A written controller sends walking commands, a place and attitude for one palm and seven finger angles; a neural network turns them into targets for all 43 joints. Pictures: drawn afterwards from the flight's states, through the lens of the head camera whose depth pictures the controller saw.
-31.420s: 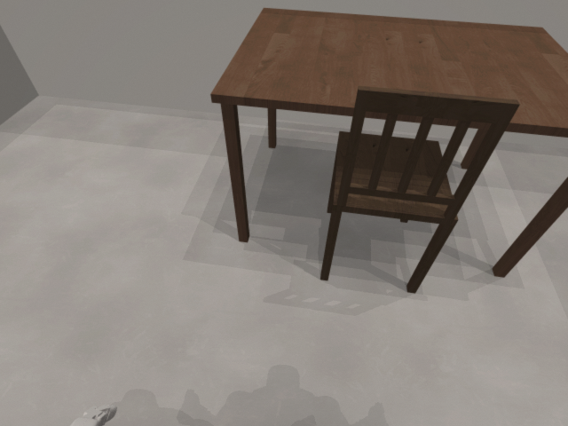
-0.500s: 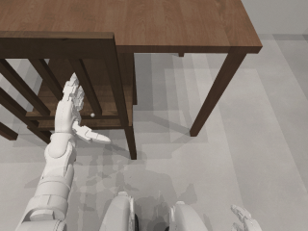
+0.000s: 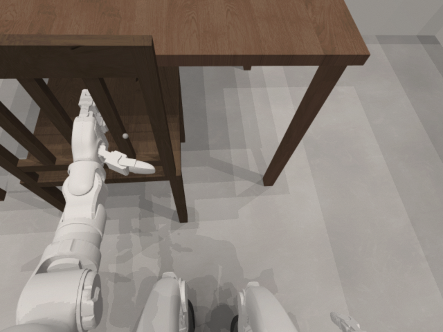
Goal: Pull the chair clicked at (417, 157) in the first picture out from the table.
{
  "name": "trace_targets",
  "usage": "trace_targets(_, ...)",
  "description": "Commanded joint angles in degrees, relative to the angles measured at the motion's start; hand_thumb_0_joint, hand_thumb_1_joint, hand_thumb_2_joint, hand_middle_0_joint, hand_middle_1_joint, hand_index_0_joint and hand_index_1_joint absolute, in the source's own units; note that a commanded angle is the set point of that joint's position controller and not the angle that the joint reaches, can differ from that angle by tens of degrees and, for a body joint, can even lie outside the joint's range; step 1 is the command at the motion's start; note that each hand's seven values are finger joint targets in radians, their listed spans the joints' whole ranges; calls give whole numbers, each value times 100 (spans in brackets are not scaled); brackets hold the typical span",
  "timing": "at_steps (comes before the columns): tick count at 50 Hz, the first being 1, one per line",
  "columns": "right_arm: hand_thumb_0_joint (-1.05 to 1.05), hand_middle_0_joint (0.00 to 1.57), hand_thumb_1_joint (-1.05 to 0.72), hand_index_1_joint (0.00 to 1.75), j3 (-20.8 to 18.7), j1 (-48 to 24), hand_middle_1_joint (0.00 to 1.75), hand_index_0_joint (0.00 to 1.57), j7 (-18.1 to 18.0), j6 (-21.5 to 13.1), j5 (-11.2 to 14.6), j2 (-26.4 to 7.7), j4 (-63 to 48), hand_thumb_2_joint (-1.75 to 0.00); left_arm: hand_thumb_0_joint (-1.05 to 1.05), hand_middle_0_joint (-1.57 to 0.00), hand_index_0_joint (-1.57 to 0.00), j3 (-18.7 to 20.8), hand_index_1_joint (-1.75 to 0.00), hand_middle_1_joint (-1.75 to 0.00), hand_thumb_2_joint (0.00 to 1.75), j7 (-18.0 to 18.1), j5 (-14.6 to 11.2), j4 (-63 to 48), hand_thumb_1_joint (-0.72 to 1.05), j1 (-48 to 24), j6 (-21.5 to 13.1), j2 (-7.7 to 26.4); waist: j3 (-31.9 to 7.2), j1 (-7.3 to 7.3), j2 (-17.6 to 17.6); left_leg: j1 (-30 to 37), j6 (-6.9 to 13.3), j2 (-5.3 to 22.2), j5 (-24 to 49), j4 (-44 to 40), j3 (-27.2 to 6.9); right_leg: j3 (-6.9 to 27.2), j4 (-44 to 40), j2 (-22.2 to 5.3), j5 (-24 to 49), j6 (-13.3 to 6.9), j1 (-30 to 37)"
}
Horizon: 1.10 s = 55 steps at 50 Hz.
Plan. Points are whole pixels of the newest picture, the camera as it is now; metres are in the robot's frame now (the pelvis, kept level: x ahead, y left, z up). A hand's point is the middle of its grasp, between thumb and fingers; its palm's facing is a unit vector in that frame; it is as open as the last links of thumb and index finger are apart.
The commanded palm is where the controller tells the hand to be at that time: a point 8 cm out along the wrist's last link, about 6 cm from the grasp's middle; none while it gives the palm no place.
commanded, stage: push the fingers through the gap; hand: left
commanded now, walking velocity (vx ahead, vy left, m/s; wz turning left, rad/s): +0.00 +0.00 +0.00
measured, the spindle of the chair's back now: (66, 126) +0.48 +0.28 +0.02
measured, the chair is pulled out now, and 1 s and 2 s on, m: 0.00 0.00 0.03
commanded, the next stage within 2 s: hook a spindle and tug to test in 0.38 s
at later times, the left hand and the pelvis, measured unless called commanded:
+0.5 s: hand (126, 136) +0.45 +0.16 +0.03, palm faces +0.06 -1.00 -0.04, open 17.0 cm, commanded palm +0.43 +0.20 +0.03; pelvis +0.00 +0.00 +0.00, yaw +0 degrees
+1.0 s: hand (126, 134) +0.46 +0.17 +0.03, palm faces +0.07 -1.00 -0.03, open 12.8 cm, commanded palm +0.43 +0.20 +0.03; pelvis +0.01 -0.01 +0.00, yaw +0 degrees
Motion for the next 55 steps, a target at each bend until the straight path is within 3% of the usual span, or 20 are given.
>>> trace_targets(1,0,20,-90,30,-374,584,30,20,10,-79,-7,-946,-456,-90,0,-6,-6,265,-8,-8,30,49,97,-1117,-50,-2066,-530,1154,-2804,-71,437,3203,-266,-83,1849,-765,-724,320,-943,82,1672,-33,215)
trace_targets(7,0,20,-90,30,-406,638,30,20,66,99,56,-961,-584,-90,0,-6,-6,220,-8,-8,30,-151,-25,-1035,-50,-1461,-270,1017,-2766,-26,186,3101,-246,-81,2051,-845,-639,324,-1047,87,2019,-21,577)
trace_targets(10,0,20,-90,30,-410,598,30,20,72,106,82,-941,-597,-90,0,-6,-6,124,-8,-8,30,-156,-138,-1417,-50,-1586,-303,882,-2728,-63,315,3290,-256,-63,2122,-885,-668,302,-1091,86,2013,-21,494)
trace_targets(11,0,20,-90,30,-428,613,30,20,62,107,86,-949,-563,-90,0,-6,-6,195,-8,-8,30,-119,-127,-1505,-50,-1572,-345,990,-2707,-41,254,3329,-265,-47,2139,-896,-684,298,-1088,96,2010,-29,509)
trace_targets(13,0,20,-90,30,-433,587,30,20,66,80,74,-906,-552,-90,0,-6,-6,29,-8,-8,30,-55,-125,-1810,-50,-1705,-468,803,-2743,-83,384,3498,-271,-52,2181,-910,-703,290,-1111,96,2000,-32,467)
trace_targets(15,0,20,-90,30,-443,602,30,20,47,65,53,-931,-486,-90,0,-6,-6,110,-8,-8,30,19,-49,-1876,-50,-1747,-568,981,-2750,-70,504,3578,-304,-27,2273,-885,-739,293,-1047,90,2002,-41,345)
trace_targets(17,0,20,-90,30,-433,593,30,20,55,61,41,-900,-435,-90,0,-6,-6,-73,-8,-8,30,75,15,-1692,-50,-1794,-598,750,-2579,-144,454,3553,-305,-32,2084,-900,-763,268,-1074,89,1821,-32,197)
trace_targets(20,0,20,-90,30,-420,604,30,20,42,72,24,-941,-346,-90,0,-6,-6,15,-8,-8,30,119,91,-1152,-50,-1929,-542,840,-2234,-224,282,3247,-276,-53,1688,-883,-774,266,-1098,83,1557,-24,32)
trace_targets(21,0,20,-90,30,-419,595,30,20,31,86,18,-961,-375,-90,0,-6,-6,130,-8,-8,30,116,122,-1082,-50,-1834,-540,989,-2309,-150,256,3173,-275,-65,1685,-873,-749,288,-1073,72,1578,-30,121)
trace_targets(24,0,20,-90,30,-414,546,30,20,44,98,10,-943,-471,-90,0,-6,-6,-3,-8,-8,30,87,105,-1130,-50,-1946,-521,814,-2537,-132,551,3413,-290,-67,1835,-887,-780,269,-1030,63,1621,-52,59)
trace_targets(28,0,20,-90,30,-405,485,30,20,51,123,33,-913,-565,-90,0,-13,-13,61,-30,-30,30,61,2,-1310,-50,-1778,-518,843,-2823,-63,362,3406,-277,-92,1948,-864,-705,310,-1071,79,1830,-34,397)
trace_targets(32,0,20,-90,30,-376,517,30,20,28,152,34,-925,-480,-90,0,-20,-20,168,-52,-52,30,77,55,-943,-50,-2094,-483,1021,-2376,-193,40,2800,-212,-113,1496,-783,-638,370,-1104,73,1614,12,411)
trace_targets(37,0,20,-90,30,-374,498,30,20,5,128,23,-920,-523,-90,0,-29,-29,310,-79,-79,30,27,22,-1210,-50,-2058,-632,1202,-2793,-62,335,2997,-227,-127,1756,-745,-586,436,-1056,74,1870,-16,610)
trace_targets(39,0,20,-90,30,-375,514,30,20,17,115,24,-898,-522,-90,0,-32,-32,119,-90,-90,30,-27,-1,-1292,-50,-2065,-629,999,-2862,-116,389,3112,-224,-121,1887,-744,-614,412,-1026,78,1959,-16,571)
trace_targets(43,0,20,-90,30,-390,567,30,20,20,148,62,-924,-450,-90,0,-39,-39,68,-112,-112,40,-84,4,-915,-28,-1979,-453,940,-2447,-204,161,2818,-204,-111,1522,-769,-581,423,-1163,71,1700,14,479)
trace_targets(46,0,20,-90,30,-381,573,30,20,2,143,60,-942,-462,-90,0,-45,-45,186,-129,-129,47,-62,-20,-897,-11,-2009,-426,1052,-2485,-159,162,2752,-196,-127,1524,-768,-573,435,-1144,70,1711,10,534)
trace_targets(49,0,20,-90,30,-388,587,30,20,24,116,50,-910,-496,-90,0,-50,-50,22,-145,-145,54,-68,-10,-1134,6,-2078,-496,887,-2616,-158,422,3035,-213,-115,1783,-786,-611,387,-1078,74,1851,-20,443)
trace_targets(51,0,20,-90,30,-411,577,30,20,48,121,48,-900,-494,-90,0,-50,-50,-21,-145,-145,59,-46,-36,-1243,17,-1938,-525,769,-2806,-132,452,3283,-230,-105,1975,-785,-625,363,-1086,85,1954,-22,425)
trace_targets(53,0,20,-90,30,-406,582,30,20,50,128,45,-897,-472,-90,0,-50,-50,-44,-145,-145,64,-28,-25,-1153,28,-1930,-506,755,-2688,-182,249,3087,-210,-113,1868,-773,-607,383,-1112,87,1933,2,498)
trace_targets(55,0,20,-90,30,-408,620,30,20,50,125,39,-926,-441,-90,0,-50,-50,116,-145,-145,68,-16,9,-1071,40,-1905,-515,954,-2652,-147,240,2998,-205,-109,1860,-747,-598,395,-1085,88,1951,-1,512)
